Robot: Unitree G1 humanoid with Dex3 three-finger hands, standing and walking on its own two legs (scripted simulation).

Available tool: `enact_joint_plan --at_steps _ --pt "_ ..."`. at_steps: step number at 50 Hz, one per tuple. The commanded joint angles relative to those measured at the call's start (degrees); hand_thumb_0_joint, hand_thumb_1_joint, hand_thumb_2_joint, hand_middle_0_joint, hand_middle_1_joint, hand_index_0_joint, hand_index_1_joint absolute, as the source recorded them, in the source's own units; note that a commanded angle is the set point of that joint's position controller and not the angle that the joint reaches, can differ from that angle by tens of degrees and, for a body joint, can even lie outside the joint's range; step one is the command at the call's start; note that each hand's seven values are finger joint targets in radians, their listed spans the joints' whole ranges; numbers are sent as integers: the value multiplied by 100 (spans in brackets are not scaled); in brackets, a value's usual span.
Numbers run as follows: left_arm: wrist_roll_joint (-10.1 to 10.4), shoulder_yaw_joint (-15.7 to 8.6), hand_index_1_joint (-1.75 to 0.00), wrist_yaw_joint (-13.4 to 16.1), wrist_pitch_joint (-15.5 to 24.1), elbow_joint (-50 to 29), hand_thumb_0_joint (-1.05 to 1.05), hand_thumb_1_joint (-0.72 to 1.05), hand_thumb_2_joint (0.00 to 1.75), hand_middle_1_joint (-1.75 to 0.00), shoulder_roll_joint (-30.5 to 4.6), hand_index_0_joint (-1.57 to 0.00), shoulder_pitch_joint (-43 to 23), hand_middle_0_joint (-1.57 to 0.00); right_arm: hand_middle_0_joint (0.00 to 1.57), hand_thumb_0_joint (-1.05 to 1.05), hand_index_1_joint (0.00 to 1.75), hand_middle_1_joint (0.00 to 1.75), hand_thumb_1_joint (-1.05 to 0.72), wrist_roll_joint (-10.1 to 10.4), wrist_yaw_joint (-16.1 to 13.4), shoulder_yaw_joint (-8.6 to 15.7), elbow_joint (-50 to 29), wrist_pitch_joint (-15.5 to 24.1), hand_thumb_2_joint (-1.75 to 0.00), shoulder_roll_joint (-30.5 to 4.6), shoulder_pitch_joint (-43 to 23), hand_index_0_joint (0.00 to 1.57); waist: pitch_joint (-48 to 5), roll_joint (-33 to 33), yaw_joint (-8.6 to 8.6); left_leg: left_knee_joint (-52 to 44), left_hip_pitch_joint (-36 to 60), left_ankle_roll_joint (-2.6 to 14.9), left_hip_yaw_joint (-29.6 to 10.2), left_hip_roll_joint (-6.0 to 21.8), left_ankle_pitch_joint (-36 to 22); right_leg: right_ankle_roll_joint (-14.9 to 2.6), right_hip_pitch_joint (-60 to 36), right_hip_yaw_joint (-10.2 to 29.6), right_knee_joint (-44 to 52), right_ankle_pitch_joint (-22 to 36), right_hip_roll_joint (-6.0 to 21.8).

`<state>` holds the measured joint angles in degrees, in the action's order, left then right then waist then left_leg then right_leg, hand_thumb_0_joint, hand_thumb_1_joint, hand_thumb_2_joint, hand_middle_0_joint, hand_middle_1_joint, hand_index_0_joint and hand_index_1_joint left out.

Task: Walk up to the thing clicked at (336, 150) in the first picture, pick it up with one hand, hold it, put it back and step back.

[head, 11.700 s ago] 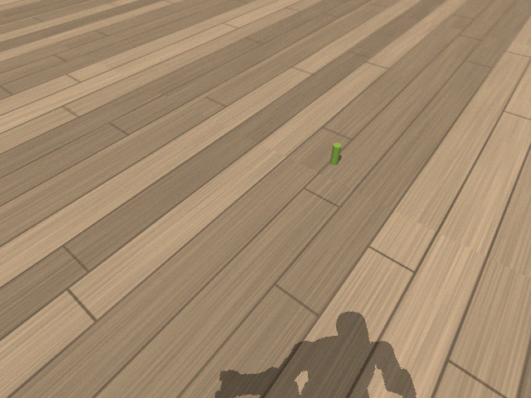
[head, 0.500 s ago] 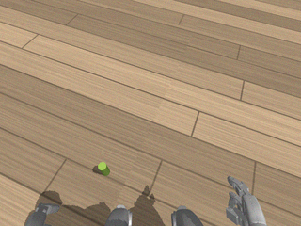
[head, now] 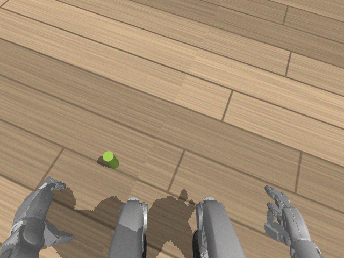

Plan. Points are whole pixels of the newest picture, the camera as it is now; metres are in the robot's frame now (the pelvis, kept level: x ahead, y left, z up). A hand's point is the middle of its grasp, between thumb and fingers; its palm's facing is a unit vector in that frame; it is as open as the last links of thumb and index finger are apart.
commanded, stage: rise first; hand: left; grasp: from above
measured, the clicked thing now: (111, 160) +0.47 +0.25 -0.50
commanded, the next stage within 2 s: approach in 1.32 s
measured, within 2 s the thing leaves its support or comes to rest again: neither
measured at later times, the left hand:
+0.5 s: hand (78, 180) +0.35 +0.30 -0.28, palm faces -0.46 -0.23 -0.86, open 13.8 cm
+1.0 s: hand (88, 167) +0.40 +0.30 -0.34, palm faces -0.44 -0.05 -0.89, open 13.4 cm
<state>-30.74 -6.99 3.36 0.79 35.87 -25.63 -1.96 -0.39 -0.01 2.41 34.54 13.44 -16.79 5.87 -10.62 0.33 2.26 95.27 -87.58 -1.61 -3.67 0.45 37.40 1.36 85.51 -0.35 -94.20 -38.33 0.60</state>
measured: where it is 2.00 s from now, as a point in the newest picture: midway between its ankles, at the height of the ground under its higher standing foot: outside the picture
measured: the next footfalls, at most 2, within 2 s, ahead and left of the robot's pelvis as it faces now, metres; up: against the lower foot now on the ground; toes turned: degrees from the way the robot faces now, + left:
none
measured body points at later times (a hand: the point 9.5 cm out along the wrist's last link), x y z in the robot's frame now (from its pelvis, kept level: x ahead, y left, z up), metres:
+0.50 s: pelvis -0.05 +0.00 -0.15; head +0.16 +0.03 +0.25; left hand +0.37 +0.31 -0.23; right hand +0.04 -0.28 -0.28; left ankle +0.05 +0.13 -0.53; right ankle +0.04 -0.13 -0.53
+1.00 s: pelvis -0.05 +0.01 -0.19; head +0.18 +0.06 +0.19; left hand +0.42 +0.30 -0.29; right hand +0.01 -0.27 -0.31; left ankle +0.05 +0.13 -0.53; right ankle +0.04 -0.13 -0.53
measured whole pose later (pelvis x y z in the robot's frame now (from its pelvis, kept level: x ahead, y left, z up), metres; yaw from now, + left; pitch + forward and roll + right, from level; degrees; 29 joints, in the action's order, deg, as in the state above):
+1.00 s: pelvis -0.05 +0.01 -0.19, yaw -5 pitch +34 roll -8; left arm -69.7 -6.3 18.3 13.3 73.3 -40.2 -47.0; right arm -5.7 6.5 0.2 43.1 2.6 -15.1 7.7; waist -5.4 0.0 8.9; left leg 131.1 -127.2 -0.4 -7.2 -0.7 38.0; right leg 3.3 122.3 -1.7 -126.8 -38.7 -1.0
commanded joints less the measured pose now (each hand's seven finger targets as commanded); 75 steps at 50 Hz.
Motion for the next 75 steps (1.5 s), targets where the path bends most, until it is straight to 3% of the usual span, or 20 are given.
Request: enact_joint_plan --at_steps 1,2,5,6,7,10,14,16,21,26,31,34,37,44,55,64,69,71,73,75 --pt "-686 -605 -106 435 572 -173 0 -49 94 -106 -1589 -11 -926 -10 20 0 30 30 -89 67 15 390 -259 131 -90 -922 342 20 -2708 649 -116 -436 1339 195 206 -86 -1680 -287 -403 -113 304 1624 -158" --pt "-800 -710 -106 506 574 -48 0 -50 94 -107 -1735 -11 -1065 -10 20 0 30 30 -90 72 37 423 -231 83 -90 -961 383 20 -2814 580 -171 -310 1242 190 214 -86 -1790 -287 -334 -137 189 1693 -163" --pt "-1110 -568 -107 623 611 307 0 -50 97 -108 -1656 -9 -1758 -9 20 0 30 30 -88 56 108 456 -79 -28 -90 -961 492 20 -3113 494 -125 79 881 208 241 -100 -1867 -279 -149 -200 -101 1778 -171" --pt "-1208 -620 -107 649 629 427 0 -52 99 -107 -1764 -9 -1982 -9 20 0 30 30 -89 52 125 483 0 -68 -90 -977 554 20 -3264 456 -151 256 824 232 270 -88 -1921 -271 -90 -200 -178 1821 -174" --pt "-1278 -728 -106 665 644 469 0 -51 99 -106 -2008 -9 -2215 -9 20 0 30 30 -88 35 148 500 18 -102 -90 -1003 597 20 -3431 397 -179 379 645 248 288 -105 -1844 -262 -122 -198 -240 1789 -177" --pt "-1502 -718 -104 670 756 490 0 -51 99 -103 -2281 -11 -2996 -11 20 0 30 30 -89 -32 179 550 118 -205 -90 -1005 714 20 -3742 235 -104 770 169 308 368 -94 -1362 -217 -128 -161 -376 1513 -178" --pt "-1802 -663 -101 641 937 946 0 -49 100 -100 -2570 -10 -3666 -11 20 0 30 30 -86 -78 193 531 217 -345 -89 -988 771 20 -3637 8 3 1050 -451 371 415 -90 -644 -191 49 -167 -424 778 -221" --pt "-1926 -621 -104 630 1020 1103 0 -51 101 -104 -2584 -8 -3816 -8 20 0 30 30 -87 -100 194 531 263 -403 -89 -995 829 20 -3633 178 -15 1068 -405 353 401 -89 -484 -223 304 -246 -543 567 -241" --pt "-2361 -500 -103 738 1243 1536 0 -52 102 -103 -2762 -7 -4463 -7 20 0 30 30 -88 -144 228 455 426 -534 -90 -1052 943 20 -3042 605 155 1139 -701 315 209 -80 36 -293 1207 -466 -969 131 -268" --pt "-2823 -420 -96 1045 1344 2017 0 -47 97 -96 -2776 -12 -4665 -12 20 0 30 30 -89 -187 310 375 463 -732 -90 -1088 962 20 -2842 806 208 1279 -710 292 125 -94 37 -339 1726 -588 -1272 156 -275" --pt "-3185 -360 -92 1370 1337 2202 0 -46 95 -91 -2879 -14 -5238 -15 20 0 30 30 -90 -255 395 349 556 -875 -90 -1153 1094 20 -3024 1196 301 1384 -487 227 29 -95 -307 -368 2091 -674 -1613 481 -246" --pt "-3396 -213 -89 1510 1288 2407 0 -44 93 -88 -2808 -16 -5491 -17 20 0 30 30 -90 -308 428 348 619 -928 -90 -1165 1137 20 -3000 1281 441 1509 -508 231 48 -100 -325 -363 2202 -693 -1679 541 -237" --pt "-3553 -290 -89 1616 1257 2423 0 -42 91 -89 -2987 -17 -5760 -17 20 0 30 30 -90 -358 462 332 653 -964 -90 -1191 1191 20 -3239 1460 446 1615 -401 221 37 -113 -548 -353 2246 -692 -1834 711 -222" --pt "-3773 -175 -87 1716 1229 2857 0 -39 88 -87 -2989 -20 -6036 -20 20 0 30 30 -91 -474 545 252 715 -1015 -90 -1183 1276 20 -3106 1328 645 1912 -751 286 98 -132 -572 -320 2240 -694 -1892 790 -230" --pt "-4076 -199 -91 1782 1406 3225 0 -42 90 -91 -3180 -18 -6188 -18 20 0 30 30 -91 -567 618 176 733 -1105 -90 -1170 1287 20 -3018 1219 679 2173 -1042 315 108 -133 -545 -327 2361 -725 -2066 777 -277" --pt "-4062 -312 -95 1962 1457 3078 0 -46 94 -95 -3268 -14 -6441 -14 20 0 30 30 -91 -639 661 155 778 -1135 -90 -1200 1361 20 -3232 1609 760 2279 -833 277 74 -83 -784 -302 2487 -750 -2264 996 -275" --pt "-4095 -367 -97 2010 1420 3238 0 -48 95 -97 -3380 -13 -6351 -13 20 0 30 30 -91 -664 669 122 800 -1147 -90 -1181 1420 20 -3238 1446 759 2415 -1017 315 165 -111 -899 -309 2271 -697 -2206 1144 -289" --pt "-4056 -376 -98 2032 1415 3184 0 -57 104 -94 -3398 -7 -6534 -11 20 0 30 30 -91 -673 675 135 807 -1135 -90 -1201 1429 20 -3261 1478 817 2429 -1035 318 145 -93 -860 -308 2317 -720 -2246 1117 -298" --pt "-4040 -246 -101 2032 1381 3347 0 -51 96 -102 -3172 -9 -6397 -8 20 0 30 30 -91 -670 679 131 801 -1133 -90 -1189 1431 20 -3179 1397 845 2435 -1073 316 141 -83 -815 -320 2347 -729 -2229 1108 -307" --pt "-4051 -113 -102 2060 1361 3348 0 -52 96 -103 -3039 -8 -6695 -7 20 0 30 30 -91 -684 692 116 831 -1111 -90 -1200 1475 20 -3150 1509 988 2419 -1048 301 91 -69 -792 -313 2442 -776 -2268 1099 -306"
